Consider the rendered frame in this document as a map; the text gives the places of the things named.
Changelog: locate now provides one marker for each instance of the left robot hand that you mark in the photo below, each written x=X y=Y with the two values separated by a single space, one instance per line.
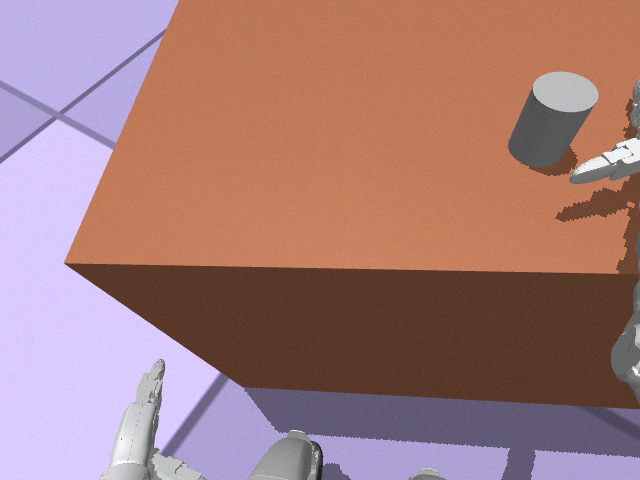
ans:
x=134 y=442

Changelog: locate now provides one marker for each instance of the can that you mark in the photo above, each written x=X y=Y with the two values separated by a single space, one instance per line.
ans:
x=556 y=108

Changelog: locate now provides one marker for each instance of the left robot arm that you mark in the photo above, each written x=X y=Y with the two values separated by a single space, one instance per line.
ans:
x=127 y=471

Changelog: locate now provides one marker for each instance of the right robot hand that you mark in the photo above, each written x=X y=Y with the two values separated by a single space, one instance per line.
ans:
x=623 y=160

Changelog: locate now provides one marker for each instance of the right robot arm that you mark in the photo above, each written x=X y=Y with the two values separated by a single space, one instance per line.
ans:
x=625 y=354

